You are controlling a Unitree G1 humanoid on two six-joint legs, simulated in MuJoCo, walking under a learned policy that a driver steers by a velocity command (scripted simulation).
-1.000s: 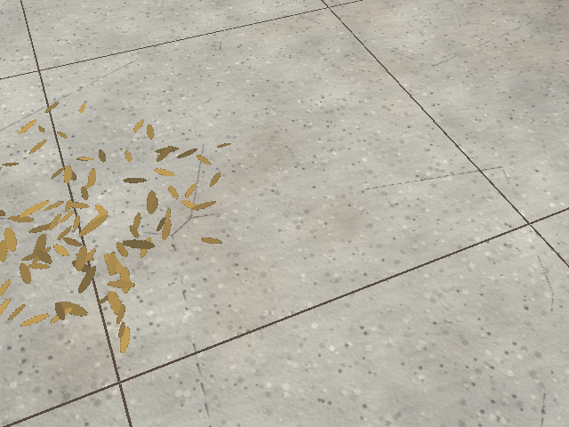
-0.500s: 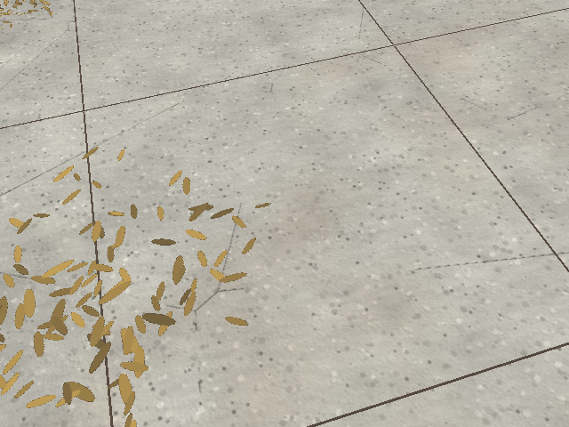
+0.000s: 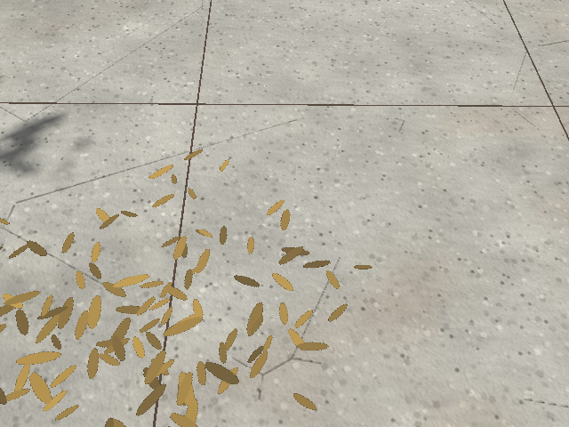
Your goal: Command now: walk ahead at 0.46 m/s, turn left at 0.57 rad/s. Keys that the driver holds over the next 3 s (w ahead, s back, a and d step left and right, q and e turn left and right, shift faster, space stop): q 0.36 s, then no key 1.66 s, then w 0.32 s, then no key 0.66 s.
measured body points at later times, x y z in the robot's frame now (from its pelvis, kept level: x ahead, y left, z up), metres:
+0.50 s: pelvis +0.19 -0.04 +0.00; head +0.23 -0.04 +0.45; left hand +0.28 +0.26 -0.10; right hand +0.40 -0.28 -0.11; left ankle +0.12 +0.08 -0.66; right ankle +0.31 -0.12 -0.73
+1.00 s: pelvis +0.22 +0.00 +0.00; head +0.23 +0.00 +0.45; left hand +0.23 +0.29 -0.12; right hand +0.43 -0.19 -0.11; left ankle +0.17 +0.10 -0.73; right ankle +0.31 -0.12 -0.73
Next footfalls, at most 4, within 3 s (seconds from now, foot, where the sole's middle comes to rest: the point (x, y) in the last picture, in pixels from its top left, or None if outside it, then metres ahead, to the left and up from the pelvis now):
0.30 right None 0.34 -0.11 -0.77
0.66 left None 0.21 0.11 -0.77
2.68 left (217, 387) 0.54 0.17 -0.77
2.96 right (321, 387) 0.54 -0.07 -0.77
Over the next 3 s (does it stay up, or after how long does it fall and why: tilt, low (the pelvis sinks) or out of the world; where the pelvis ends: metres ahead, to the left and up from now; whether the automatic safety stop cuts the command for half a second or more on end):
stays up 0.47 0.04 0.00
